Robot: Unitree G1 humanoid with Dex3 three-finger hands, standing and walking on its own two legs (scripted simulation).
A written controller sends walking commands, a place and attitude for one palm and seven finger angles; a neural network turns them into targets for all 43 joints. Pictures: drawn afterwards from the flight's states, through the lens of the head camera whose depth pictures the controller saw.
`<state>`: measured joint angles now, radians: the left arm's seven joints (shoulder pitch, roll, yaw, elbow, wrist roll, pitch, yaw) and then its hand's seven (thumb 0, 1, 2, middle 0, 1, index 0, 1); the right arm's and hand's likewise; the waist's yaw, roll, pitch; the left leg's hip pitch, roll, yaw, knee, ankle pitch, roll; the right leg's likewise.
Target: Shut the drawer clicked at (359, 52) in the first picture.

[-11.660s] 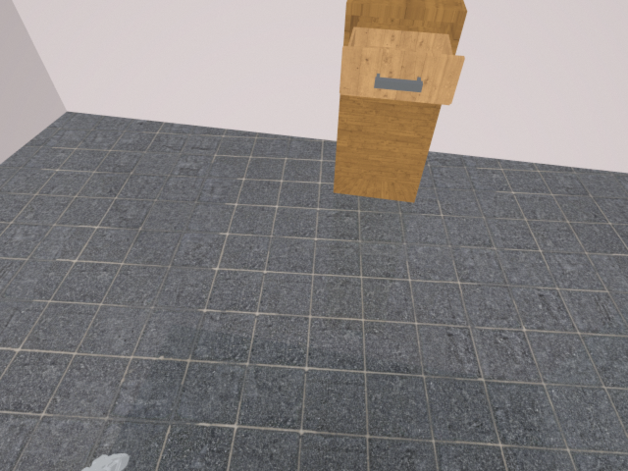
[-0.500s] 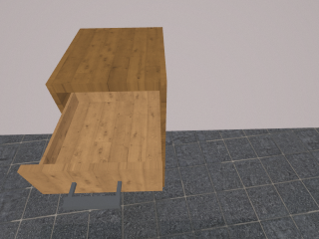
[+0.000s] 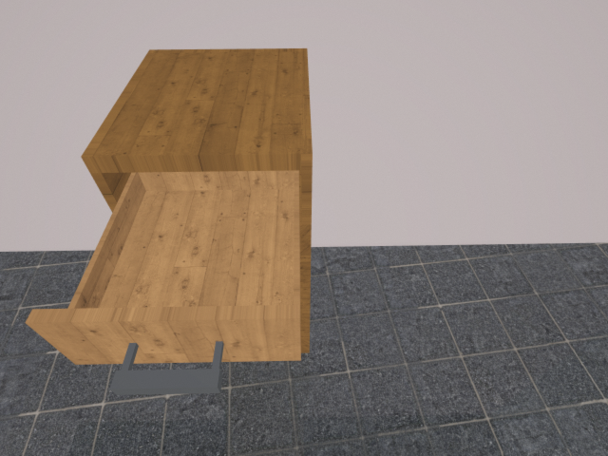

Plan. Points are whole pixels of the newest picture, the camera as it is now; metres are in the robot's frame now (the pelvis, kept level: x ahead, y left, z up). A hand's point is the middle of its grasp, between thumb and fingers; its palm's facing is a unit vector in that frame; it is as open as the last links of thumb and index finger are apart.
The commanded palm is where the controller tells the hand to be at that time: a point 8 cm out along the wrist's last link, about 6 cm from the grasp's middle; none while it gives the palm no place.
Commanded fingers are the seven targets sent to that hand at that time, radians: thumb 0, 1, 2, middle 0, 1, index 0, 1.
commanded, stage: look again from close up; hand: left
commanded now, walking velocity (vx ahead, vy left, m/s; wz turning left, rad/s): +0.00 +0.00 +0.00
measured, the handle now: (172, 365) +0.24 +0.21 -0.03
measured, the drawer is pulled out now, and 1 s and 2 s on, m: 0.30 0.28 0.28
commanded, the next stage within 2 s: raise the hand and make a fist in 0.28 s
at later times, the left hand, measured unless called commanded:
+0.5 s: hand out of the picture +0.07 +0.19 -0.11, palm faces +0.24 -0.93 -0.27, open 7.1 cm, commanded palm +0.07 +0.21 -0.06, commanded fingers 0.00 0.90 0.90 -0.34 -0.45 -0.34 -0.45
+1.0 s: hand out of the picture +0.10 +0.15 -0.02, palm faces +0.06 -1.00 -0.02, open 4.9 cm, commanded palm +0.06 +0.21 -0.01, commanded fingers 0.00 0.90 0.90 -0.84 -0.99 -0.84 -0.99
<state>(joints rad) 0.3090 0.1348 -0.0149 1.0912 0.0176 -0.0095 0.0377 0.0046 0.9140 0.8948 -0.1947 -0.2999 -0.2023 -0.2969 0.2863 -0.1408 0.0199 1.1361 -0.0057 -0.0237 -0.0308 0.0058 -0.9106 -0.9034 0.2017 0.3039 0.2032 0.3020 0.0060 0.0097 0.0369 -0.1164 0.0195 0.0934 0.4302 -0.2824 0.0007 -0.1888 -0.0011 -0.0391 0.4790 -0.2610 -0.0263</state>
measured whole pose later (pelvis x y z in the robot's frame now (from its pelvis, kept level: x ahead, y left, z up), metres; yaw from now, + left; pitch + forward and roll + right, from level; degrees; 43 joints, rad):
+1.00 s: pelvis -0.05 +0.00 -0.08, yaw +5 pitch +10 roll -2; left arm 0.63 0.15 -0.02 -0.20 -0.17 -0.44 -0.22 0.01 0.90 0.90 -0.64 -0.79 -0.65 -0.78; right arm 0.13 -0.18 0.02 0.47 0.02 -0.23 -0.01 0.01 -0.90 -0.90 0.20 0.30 0.21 0.30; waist 0.07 0.03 -0.11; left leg -0.79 0.03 -0.02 1.13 -0.52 0.00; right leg -0.78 -0.03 -0.14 1.08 -0.48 -0.04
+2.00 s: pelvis -0.02 +0.01 -0.05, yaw +4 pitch +5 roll -2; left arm 0.93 0.18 0.01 -0.57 -0.18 -0.25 -0.15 0.01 0.90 0.90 -1.39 -1.60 -1.40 -1.59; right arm 0.25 -0.19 0.02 0.48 0.06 -0.25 -0.04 0.02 -0.90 -0.90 0.21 0.30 0.21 0.30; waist 0.05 0.06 -0.13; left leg -0.54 0.03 0.00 0.94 -0.49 0.01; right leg -0.53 -0.02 -0.12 0.89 -0.44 -0.02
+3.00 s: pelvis -0.03 +0.00 -0.07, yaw +4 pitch +10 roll -1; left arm 0.72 0.16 0.02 -0.31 -0.18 -0.37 -0.15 0.01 0.90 0.90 -1.39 -1.60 -1.40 -1.60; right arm 0.25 -0.21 -0.01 0.51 0.03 -0.23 -0.04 0.02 -0.90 -0.90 0.20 0.30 0.21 0.30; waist 0.01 0.04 -0.12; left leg -0.70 0.03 0.00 1.04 -0.51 0.01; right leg -0.71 -0.03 -0.11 1.00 -0.46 -0.03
